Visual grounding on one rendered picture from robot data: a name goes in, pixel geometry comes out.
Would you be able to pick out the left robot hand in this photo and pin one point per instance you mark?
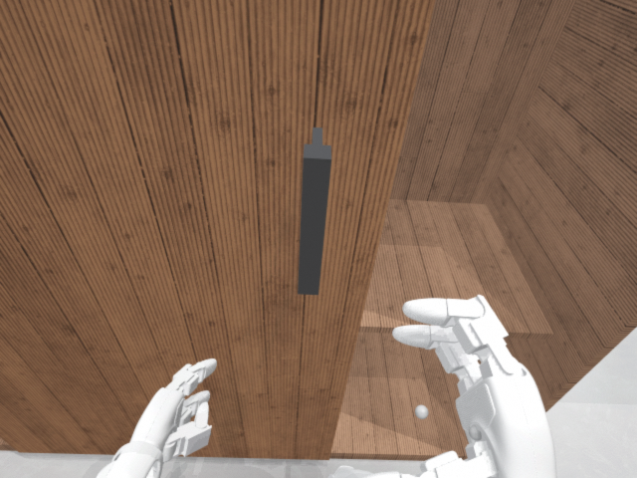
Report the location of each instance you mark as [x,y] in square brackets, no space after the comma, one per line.
[165,422]

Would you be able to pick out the right robot shin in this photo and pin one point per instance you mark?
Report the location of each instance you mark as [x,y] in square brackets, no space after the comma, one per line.
[342,468]

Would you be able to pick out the robot left forearm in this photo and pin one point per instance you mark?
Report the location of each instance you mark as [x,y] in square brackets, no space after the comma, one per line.
[135,460]

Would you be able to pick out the handle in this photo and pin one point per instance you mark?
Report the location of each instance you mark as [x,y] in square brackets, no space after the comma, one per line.
[316,174]

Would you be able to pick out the wardrobe door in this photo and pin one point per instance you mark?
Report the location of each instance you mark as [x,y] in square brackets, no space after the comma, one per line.
[151,173]

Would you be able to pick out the right robot hand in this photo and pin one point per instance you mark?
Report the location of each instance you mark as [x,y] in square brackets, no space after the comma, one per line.
[498,396]

